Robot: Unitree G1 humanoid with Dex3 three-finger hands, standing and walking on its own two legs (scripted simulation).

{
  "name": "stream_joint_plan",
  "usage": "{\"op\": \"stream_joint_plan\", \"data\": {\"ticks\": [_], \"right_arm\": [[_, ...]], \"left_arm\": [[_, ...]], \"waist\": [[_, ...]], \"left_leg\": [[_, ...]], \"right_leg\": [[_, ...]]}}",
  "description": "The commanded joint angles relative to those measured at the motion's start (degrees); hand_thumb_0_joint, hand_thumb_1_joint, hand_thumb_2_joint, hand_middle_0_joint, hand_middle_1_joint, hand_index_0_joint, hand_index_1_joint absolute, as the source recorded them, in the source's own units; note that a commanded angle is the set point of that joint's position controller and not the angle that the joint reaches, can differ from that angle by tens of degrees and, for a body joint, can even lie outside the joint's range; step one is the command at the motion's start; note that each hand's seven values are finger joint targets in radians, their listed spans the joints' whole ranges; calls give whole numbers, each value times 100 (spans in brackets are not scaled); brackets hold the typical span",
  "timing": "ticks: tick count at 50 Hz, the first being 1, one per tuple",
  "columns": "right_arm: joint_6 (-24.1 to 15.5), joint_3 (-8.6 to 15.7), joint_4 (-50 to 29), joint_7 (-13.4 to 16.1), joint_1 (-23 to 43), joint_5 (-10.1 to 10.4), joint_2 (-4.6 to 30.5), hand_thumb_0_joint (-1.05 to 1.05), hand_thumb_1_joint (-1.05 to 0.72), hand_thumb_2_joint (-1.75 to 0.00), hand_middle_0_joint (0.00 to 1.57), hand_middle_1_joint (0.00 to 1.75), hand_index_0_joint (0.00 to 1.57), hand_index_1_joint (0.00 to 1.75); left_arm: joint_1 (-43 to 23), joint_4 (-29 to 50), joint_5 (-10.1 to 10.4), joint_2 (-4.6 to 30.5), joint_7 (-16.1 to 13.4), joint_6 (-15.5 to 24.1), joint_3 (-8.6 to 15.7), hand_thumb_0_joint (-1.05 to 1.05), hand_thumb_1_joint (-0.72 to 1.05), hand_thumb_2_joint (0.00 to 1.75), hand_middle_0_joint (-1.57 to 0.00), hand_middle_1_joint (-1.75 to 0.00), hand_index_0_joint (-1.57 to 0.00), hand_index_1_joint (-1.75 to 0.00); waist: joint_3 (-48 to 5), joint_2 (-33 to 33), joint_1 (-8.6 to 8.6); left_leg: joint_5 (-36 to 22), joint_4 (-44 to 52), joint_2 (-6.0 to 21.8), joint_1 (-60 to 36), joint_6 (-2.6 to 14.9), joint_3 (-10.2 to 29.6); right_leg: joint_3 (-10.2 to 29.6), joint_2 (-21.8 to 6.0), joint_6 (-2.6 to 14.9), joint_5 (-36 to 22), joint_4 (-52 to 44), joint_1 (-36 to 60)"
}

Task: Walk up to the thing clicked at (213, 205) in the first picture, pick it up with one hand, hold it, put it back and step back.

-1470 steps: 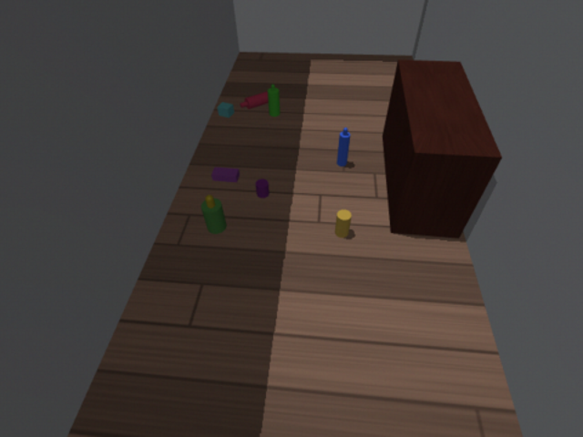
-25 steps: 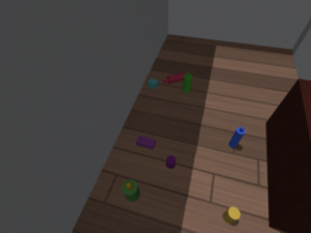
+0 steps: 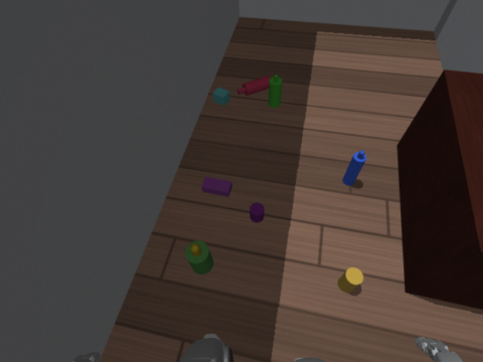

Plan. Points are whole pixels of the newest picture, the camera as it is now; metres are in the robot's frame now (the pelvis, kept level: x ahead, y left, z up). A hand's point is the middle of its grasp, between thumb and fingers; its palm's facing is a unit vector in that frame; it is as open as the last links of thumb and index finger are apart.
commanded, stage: step back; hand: left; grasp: from the side
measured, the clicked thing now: (198, 255) +0.51 +0.22 -0.65
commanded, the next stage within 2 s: none
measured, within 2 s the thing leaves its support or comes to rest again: neither
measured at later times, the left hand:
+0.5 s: hand out of the picture -0.01 +0.28 -0.13, palm faces +0.06 -0.92 -0.38, open 7.4 cm
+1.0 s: hand out of the picture -0.18 +0.25 -0.12, palm faces +0.03 -0.90 -0.44, open 7.4 cm
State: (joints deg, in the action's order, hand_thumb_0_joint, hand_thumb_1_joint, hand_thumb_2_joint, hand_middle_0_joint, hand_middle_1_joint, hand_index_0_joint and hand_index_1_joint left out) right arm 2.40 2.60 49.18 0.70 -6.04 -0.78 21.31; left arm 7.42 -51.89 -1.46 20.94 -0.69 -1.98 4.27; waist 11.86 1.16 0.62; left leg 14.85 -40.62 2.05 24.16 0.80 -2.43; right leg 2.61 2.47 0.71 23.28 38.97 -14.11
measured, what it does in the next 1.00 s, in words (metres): walks backwards: left foot, then right foot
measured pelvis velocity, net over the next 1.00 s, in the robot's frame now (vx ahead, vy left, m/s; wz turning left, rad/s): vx -0.27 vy -0.03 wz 0.06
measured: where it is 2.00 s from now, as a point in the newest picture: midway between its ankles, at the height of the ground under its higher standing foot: outside the picture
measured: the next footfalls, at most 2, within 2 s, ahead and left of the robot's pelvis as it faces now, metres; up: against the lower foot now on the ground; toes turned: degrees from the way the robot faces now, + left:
left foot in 0.34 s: -0.05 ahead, +0.12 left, +0.00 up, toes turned +1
right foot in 0.72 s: -0.18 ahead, -0.15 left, +0.00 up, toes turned +2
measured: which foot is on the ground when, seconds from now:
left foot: down 0.00-0.00, up 0.02-0.32, down 0.34-0.74, up 0.76-1.00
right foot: down 0.00-0.36, up 0.38-0.70, down 0.72-1.00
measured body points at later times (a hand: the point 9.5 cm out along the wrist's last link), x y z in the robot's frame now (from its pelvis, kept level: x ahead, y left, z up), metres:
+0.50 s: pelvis -0.12 +0.01 +0.01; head -0.06 +0.03 +0.46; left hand -0.02 +0.33 -0.11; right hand +0.00 -0.30 -0.09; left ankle -0.09 +0.12 -0.71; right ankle -0.12 -0.13 -0.64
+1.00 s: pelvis -0.27 -0.03 +0.01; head -0.21 -0.04 +0.45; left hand -0.18 +0.30 -0.09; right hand -0.19 -0.35 -0.12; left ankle -0.30 +0.10 -0.69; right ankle -0.22 -0.15 -0.71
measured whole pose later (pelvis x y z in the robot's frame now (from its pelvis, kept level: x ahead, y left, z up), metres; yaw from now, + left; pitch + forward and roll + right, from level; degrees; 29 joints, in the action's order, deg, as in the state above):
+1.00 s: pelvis -0.27 -0.03 +0.01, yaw +3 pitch -2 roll +1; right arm 3.4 3.2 49.8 1.1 -12.0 -0.5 23.4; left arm 9.1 -45.3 -2.6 21.4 -1.2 -2.1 4.2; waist 9.7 0.5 0.0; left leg 27.4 -48.1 -3.5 19.0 -0.5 4.1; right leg -0.1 -2.4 0.0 16.3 38.1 -20.1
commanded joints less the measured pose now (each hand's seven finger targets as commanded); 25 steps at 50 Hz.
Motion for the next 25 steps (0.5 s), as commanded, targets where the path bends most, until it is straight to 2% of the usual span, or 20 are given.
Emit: {"op": "stream_joint_plan", "data": {"ticks": [1,2,3,4,5,8,10,12,13,14,15,16,17,18,19,20,21,22,23,25], "right_arm": [[-25,331,-477,132,220,75,1083,0,-90,-90,20,30,20,30],[7,394,-379,149,189,34,1265,0,-90,-90,20,30,20,30],[8,364,-250,128,-116,93,1250,0,-90,-90,20,30,20,30],[-23,344,-140,126,-316,143,1191,0,-90,-90,20,30,20,30],[-62,305,-96,144,-386,160,1181,0,-90,-90,20,30,20,30],[-98,237,-171,159,-390,107,1133,0,-90,-90,20,30,20,30],[-120,235,-330,154,-211,76,1097,0,-90,-90,20,30,20,30],[-146,241,-363,134,-212,33,1038,0,-90,-90,20,30,20,30],[-163,248,-299,120,-419,24,1016,0,-90,-90,20,30,20,30],[-169,282,-218,97,-572,-8,1033,0,-90,-90,20,30,20,30],[-183,326,-111,77,-803,-32,1011,0,-90,-90,20,30,20,30],[-206,378,-124,65,-801,-77,1100,0,-90,-90,20,30,20,30],[-238,461,-217,58,-714,-170,1442,0,-90,-90,20,30,20,30],[-233,537,-325,0,-426,-144,1973,0,-90,-90,20,30,20,30],[-240,590,-354,-12,-550,-156,2114,0,-90,-90,20,30,20,30],[-251,531,-308,18,-431,-139,1834,0,-90,-90,20,30,20,30],[-256,428,-368,49,-125,-121,1590,0,-90,-90,20,30,20,30],[-266,389,-429,77,49,-125,1438,0,-90,-90,20,30,20,30],[-263,398,-486,93,87,-112,1464,0,-90,-90,20,30,20,30],[-261,385,-519,94,-17,-103,1335,0,-90,-90,20,30,20,30]], "left_arm": [[336,534,-66,2214,-40,168,556,0,90,90,-20,-30,-20,-30],[68,738,-88,2018,-59,213,514,0,90,90,-20,-30,-20,-30],[-171,796,29,1619,-84,219,445,0,90,90,-20,-30,-20,-30],[-398,822,18,1418,-104,213,371,0,90,90,-20,-30,-20,-30],[-427,885,-19,1394,-113,204,391,0,90,90,-20,-30,-20,-30],[73,970,-39,1173,-127,181,357,0,90,90,-20,-30,-20,-30],[287,994,-52,1201,-181,156,380,0,90,90,-20,-30,-20,-30],[429,1002,-26,1261,-174,115,369,0,90,90,-20,-30,-20,-30],[306,1040,2,1321,-157,86,361,0,90,90,-20,-30,-20,-30],[164,1102,26,1397,-134,65,356,0,90,90,-20,-30,-20,-30],[-40,1163,54,1435,-110,33,315,0,90,90,-20,-30,-20,-30],[-23,1213,73,1322,-93,0,279,0,90,90,-20,-30,-20,-30],[145,1237,92,1129,-75,-21,228,0,90,90,-20,-30,-20,-30],[-8,1274,134,1009,-100,-5,214,0,90,90,-20,-30,-20,-30],[-283,1220,57,1208,-181,-18,326,0,90,90,-20,-30,-20,-30],[-280,1125,51,1229,-188,-37,339,0,90,90,-20,-30,-20,-30],[-71,1039,107,1156,-176,-33,321,0,90,90,-20,-30,-20,-30],[129,918,138,1138,-156,-28,325,0,90,90,-20,-30,-20,-30],[345,859,117,1187,-143,-23,351,0,90,90,-20,-30,-20,-30],[447,800,73,1154,-111,-7,374,0,90,90,-20,-30,-20,-30]], "waist": [[-1246,-1851,-425],[-949,-1396,-301],[-921,-672,-81],[-916,-567,128],[-986,-875,94],[-1295,-817,-238],[-1400,-991,-367],[-1500,-1125,-403],[-1606,-1281,-301],[-1573,-1251,-184],[-1594,-1131,5],[-1577,-843,22],[-1621,7,-48],[-1509,1237,1],[-1461,1139,318],[-1360,598,179],[-1339,398,-32],[-1260,422,-171],[-1182,656,-238],[-1249,613,-145]], "left_leg": [[2149,-1874,-804,428,-18,663],[2152,-2822,-741,231,-66,1268],[1738,-2999,-838,283,-63,1515],[1466,-2931,-976,444,-75,1433],[1340,-2914,-1035,493,-140,1238],[1448,-2298,-926,634,-238,1023],[1546,-1439,-637,689,-216,913],[1467,-477,-506,381,-149,681],[1277,69,-435,58,-117,534],[891,510,-447,-411,-70,362],[188,1233,-445,-936,-15,220],[-625,1669,-302,-1286,51,450],[-1369,1798,594,-1726,345,1660],[-2091,2044,1617,-1538,1088,2875],[-2407,2064,2045,-1000,1591,3280],[-2486,1928,1824,-1038,1498,2814],[-2744,1774,1514,-1292,1337,2261],[-2712,1684,1296,-1316,1189,1910],[-2617,1669,1339,-1192,1266,1817],[-2757,1531,1273,-1552,1354,1751]], "right_leg": [[3135,-2605,1766,-2365,-2047,-184],[3154,-2653,1864,-2728,-2029,-639],[2198,-2101,1570,-3170,-1721,-433],[1437,-1603,1218,-3561,-1465,-166],[1212,-1513,1130,-3703,-1346,27],[1048,-1427,1173,-4073,-1060,1006],[1172,-1627,1253,-4324,-904,1503],[1154,-1602,1177,-4421,-740,1573],[1140,-1580,1123,-4324,-615,1482],[1065,-1523,1027,-4020,-534,1049],[959,-1430,911,-3644,-389,691],[903,-1257,638,-2995,-245,296],[693,-737,337,-1752,305,-502],[83,295,100,678,1169,-1128],[673,344,52,1629,2330,-979],[945,347,87,1376,2849,-1089],[1001,377,95,1096,3140,-1387],[948,363,69,809,3326,-1484],[861,354,21,699,3481,-1460],[766,283,-155,658,3334,-1468]]}}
